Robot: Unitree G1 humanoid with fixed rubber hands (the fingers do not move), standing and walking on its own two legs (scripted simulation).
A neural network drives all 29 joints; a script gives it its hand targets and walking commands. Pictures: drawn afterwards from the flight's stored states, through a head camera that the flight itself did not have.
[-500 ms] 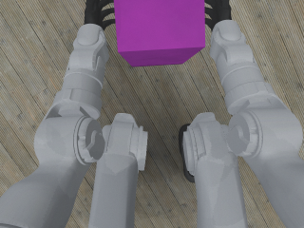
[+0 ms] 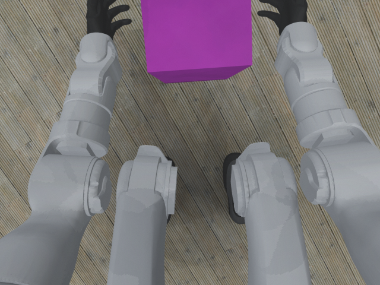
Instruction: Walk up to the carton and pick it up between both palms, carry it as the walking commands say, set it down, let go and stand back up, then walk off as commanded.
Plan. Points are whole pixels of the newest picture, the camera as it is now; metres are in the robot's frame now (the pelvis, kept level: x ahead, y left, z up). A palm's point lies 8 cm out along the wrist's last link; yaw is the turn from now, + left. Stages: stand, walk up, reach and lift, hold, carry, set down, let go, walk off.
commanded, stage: set down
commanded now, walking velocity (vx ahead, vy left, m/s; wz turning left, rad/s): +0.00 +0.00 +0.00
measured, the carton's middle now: (195, 41) +0.52 +0.00 -0.25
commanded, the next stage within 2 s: let go in 1.14 s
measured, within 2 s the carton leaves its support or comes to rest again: neither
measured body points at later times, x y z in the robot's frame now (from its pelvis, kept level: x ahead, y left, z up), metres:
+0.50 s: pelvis +0.01 +0.00 +0.12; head +0.33 +0.00 +0.43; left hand +0.53 +0.17 -0.01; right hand +0.54 -0.16 -0.01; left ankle +0.10 +0.11 -0.35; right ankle +0.11 -0.12 -0.35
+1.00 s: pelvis +0.03 +0.00 +0.26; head +0.33 +0.00 +0.60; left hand +0.52 +0.17 +0.14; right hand +0.53 -0.17 +0.15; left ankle +0.10 +0.11 -0.35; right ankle +0.11 -0.12 -0.35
